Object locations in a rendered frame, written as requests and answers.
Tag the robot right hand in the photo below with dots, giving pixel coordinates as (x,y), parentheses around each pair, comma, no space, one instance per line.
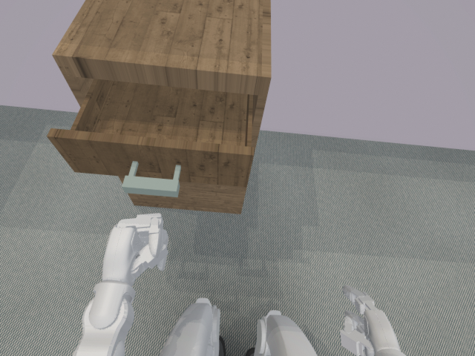
(366,336)

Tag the left robot forearm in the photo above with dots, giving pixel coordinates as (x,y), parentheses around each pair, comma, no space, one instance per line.
(106,320)

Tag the robot left hand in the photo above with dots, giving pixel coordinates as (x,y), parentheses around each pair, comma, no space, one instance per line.
(124,244)

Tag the drawer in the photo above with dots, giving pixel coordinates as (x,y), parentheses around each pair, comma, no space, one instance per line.
(208,133)

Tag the cabinet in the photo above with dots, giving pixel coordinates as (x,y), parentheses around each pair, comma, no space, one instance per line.
(219,45)

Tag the handle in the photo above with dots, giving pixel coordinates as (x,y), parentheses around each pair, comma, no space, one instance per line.
(151,186)

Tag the robot right thigh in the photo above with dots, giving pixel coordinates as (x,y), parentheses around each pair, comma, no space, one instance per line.
(278,335)

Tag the left robot shin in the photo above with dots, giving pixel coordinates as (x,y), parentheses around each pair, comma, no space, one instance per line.
(211,350)

